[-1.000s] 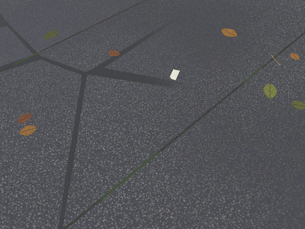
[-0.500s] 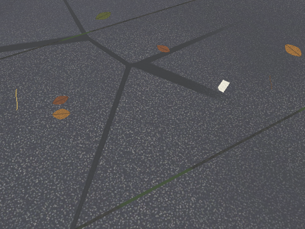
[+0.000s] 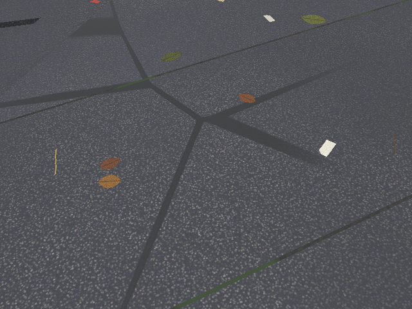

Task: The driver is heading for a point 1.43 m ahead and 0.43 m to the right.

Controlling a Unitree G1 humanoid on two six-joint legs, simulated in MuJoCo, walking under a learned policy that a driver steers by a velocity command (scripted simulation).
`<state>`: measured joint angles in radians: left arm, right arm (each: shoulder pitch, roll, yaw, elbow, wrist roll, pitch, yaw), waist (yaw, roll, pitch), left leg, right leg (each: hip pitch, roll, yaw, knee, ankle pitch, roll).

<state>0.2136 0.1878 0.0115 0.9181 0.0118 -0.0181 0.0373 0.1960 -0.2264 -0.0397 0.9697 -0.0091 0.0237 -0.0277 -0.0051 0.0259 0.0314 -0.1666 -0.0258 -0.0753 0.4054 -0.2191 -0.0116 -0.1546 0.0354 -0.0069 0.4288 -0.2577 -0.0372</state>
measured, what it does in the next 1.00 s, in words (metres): stands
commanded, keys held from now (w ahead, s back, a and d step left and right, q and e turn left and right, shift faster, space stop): no key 0.74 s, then w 0.26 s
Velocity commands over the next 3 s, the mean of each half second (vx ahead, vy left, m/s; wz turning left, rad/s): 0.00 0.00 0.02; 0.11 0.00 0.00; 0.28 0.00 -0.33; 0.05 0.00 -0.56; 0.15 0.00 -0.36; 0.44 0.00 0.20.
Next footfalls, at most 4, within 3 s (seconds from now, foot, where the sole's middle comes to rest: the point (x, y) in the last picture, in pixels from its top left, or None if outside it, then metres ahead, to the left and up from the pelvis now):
1.44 right None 0.35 -0.04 -0.78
2.06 left None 0.39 0.13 -0.78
2.56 right None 0.34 -0.10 -0.78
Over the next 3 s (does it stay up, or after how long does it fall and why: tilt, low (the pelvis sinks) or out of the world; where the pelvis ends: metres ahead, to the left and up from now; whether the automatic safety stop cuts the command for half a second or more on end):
stays up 0.50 -0.12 -0.02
